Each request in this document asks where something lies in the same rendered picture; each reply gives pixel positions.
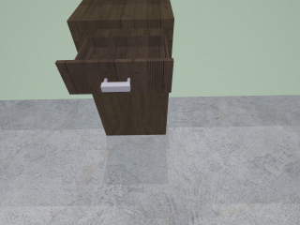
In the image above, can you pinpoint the handle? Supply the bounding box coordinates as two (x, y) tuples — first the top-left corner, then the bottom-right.
(100, 78), (130, 93)

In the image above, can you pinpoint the drawer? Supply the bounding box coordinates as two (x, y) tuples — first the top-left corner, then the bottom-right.
(55, 35), (174, 95)

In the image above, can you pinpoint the cabinet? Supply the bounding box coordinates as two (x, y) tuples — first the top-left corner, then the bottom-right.
(67, 0), (174, 136)

